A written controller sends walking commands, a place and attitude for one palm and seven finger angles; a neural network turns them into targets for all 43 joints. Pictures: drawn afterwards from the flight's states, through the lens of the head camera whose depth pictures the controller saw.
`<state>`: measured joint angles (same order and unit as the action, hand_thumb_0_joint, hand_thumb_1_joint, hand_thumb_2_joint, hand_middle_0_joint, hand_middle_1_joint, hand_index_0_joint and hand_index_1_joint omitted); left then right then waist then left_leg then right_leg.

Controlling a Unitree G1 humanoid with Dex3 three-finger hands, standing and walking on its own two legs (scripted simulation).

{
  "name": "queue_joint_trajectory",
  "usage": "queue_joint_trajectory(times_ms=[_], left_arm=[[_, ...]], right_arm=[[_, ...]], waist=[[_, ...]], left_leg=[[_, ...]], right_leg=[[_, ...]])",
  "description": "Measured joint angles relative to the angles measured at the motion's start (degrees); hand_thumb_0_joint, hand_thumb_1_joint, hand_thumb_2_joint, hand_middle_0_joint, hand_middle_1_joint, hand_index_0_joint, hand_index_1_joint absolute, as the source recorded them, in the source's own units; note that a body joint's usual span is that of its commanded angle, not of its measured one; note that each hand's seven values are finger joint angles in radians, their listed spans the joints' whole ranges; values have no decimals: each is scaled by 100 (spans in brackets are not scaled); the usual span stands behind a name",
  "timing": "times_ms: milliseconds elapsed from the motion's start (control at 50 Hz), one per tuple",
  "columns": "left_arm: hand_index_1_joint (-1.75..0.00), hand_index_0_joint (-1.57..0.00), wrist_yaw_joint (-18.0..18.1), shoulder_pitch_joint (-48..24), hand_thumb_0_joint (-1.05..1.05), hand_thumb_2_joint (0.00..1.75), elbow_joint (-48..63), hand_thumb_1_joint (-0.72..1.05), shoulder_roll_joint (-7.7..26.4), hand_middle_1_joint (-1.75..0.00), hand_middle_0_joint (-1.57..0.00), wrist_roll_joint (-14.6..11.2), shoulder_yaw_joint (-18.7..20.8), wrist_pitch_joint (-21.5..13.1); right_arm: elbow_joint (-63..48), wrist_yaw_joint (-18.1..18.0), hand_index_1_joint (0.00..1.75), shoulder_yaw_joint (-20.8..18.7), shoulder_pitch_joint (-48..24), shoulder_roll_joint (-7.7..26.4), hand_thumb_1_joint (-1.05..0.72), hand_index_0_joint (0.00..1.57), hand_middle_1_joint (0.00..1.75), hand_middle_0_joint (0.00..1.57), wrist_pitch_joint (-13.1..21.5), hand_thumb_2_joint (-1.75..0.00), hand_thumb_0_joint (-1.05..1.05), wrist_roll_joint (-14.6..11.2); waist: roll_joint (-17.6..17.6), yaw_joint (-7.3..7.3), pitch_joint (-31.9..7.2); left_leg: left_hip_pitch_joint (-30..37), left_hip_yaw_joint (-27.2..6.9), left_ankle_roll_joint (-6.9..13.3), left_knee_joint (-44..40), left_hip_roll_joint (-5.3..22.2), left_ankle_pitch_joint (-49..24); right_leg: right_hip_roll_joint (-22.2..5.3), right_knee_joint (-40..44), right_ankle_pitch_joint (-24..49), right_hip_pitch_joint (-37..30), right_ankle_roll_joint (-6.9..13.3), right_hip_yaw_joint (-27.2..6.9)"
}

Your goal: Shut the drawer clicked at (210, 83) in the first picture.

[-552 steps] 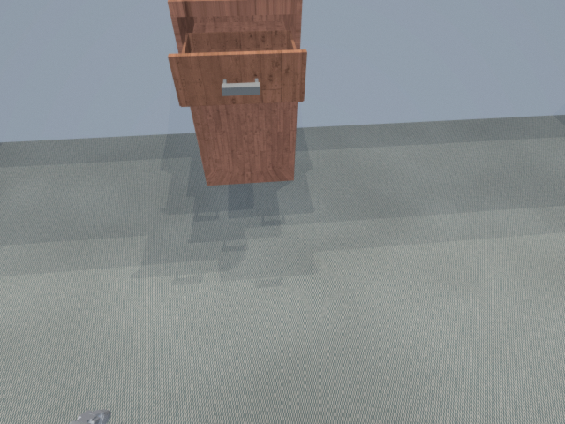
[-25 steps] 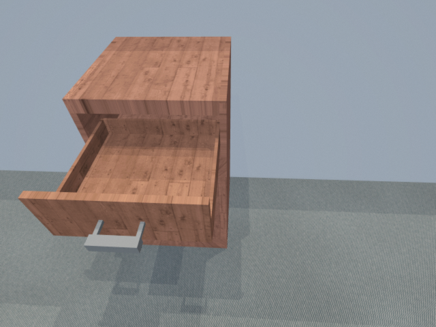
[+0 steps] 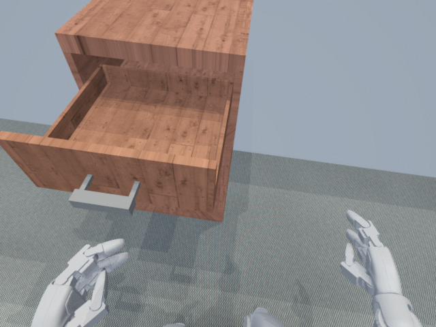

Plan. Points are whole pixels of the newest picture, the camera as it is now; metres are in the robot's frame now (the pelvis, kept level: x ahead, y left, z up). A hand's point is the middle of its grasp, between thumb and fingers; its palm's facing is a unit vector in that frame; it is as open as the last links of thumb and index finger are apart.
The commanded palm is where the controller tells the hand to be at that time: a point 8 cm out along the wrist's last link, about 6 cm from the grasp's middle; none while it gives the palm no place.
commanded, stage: raise the hand and make a fist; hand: left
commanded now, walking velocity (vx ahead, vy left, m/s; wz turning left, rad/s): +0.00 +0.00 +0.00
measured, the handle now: (108, 192) +0.34 +0.25 +0.03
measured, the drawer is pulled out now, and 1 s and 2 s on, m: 0.30 0.30 0.30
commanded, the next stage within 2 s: bring the fist close to the handle in 1.50 s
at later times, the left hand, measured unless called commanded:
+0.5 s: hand (86, 280) +0.17 +0.21 +0.07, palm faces -0.01 -1.00 -0.08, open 3.6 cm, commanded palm +0.13 +0.26 +0.08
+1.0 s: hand (70, 272) +0.17 +0.22 +0.11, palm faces +0.01 -1.00 -0.09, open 3.2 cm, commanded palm +0.13 +0.27 +0.12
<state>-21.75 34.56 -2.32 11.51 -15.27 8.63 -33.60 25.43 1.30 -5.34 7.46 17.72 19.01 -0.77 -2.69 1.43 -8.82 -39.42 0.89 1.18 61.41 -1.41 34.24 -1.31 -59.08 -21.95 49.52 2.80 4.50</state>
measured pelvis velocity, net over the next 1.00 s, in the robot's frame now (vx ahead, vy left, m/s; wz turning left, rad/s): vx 0.02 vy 0.03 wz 0.03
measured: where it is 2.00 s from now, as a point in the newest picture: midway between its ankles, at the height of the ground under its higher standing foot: outside the picture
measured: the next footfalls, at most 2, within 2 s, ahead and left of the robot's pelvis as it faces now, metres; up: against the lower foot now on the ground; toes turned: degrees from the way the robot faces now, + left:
none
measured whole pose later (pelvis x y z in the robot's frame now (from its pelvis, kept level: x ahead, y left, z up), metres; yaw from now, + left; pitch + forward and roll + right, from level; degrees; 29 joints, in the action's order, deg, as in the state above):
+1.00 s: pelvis +0.02 +0.03 +0.02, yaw +2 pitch +9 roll -3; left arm -15.9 38.3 19.4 14.7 -14.7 9.1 -15.1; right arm 27.7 -0.6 2.5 13.0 11.2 16.3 -2.4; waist 2.0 2.0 -7.6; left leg -30.4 -1.8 2.9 54.7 -1.7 32.8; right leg -1.5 -49.4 -20.1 37.8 0.6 6.9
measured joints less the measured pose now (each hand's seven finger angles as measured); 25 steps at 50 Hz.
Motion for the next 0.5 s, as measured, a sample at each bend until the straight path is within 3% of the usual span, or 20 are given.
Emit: queue_joint_trajectory(times_ms=[80,160,260,340,500], left_arm=[[-64,-51,116,44,1,90,475,91,-17,-63,-50,-47,43,334],[-73,-59,164,-233,2,90,927,90,60,-72,-59,48,32,689],[-83,-69,65,-530,2,90,1135,90,243,-83,-69,13,62,1292],[-92,-77,137,-440,2,90,1128,90,325,-92,-77,-120,245,1584],[-109,-93,378,-15,2,90,1255,91,358,-109,-93,-204,398,1344]], right_arm=[[-140,-112,30,114,-99,-48,-91,19,30,19,-104,-90,1,-14],[45,-149,30,423,-46,-370,-91,20,30,20,-276,-90,1,-22],[330,-168,30,748,233,-838,-90,20,30,20,-542,-89,1,-86],[444,-199,30,813,562,-957,-90,20,30,20,-664,-89,1,-123],[512,-266,30,533,913,-497,-90,20,30,20,-469,-89,2,-164]], waist=[[80,194,83],[214,238,144],[362,68,182],[386,-110,160],[371,-234,191]], left_leg=[[-414,-238,-34,556,29,229],[-534,-412,-71,705,61,273],[-395,-408,-59,442,81,129],[-225,-306,-35,123,74,-18],[-55,-236,43,-118,36,-107]], right_leg=[[-24,-373,-188,275,46,244],[-16,-381,-202,282,76,420],[17,-81,-53,119,54,416],[33,183,82,-8,23,312],[18,416,174,-173,-54,233]])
